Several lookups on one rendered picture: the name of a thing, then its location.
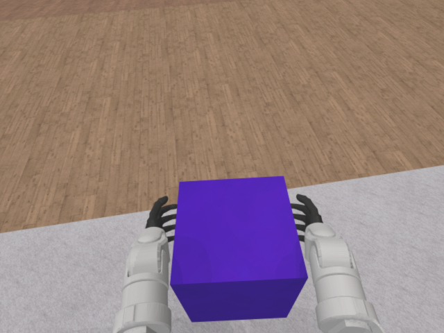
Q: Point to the robot right hand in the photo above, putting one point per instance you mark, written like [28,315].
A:
[310,211]

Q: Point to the robot left hand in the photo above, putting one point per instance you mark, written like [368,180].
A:
[155,217]

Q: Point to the robot right forearm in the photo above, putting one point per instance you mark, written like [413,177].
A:
[342,305]

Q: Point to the robot left forearm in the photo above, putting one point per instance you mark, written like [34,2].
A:
[144,299]

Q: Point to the carton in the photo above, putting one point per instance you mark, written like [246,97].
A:
[236,251]

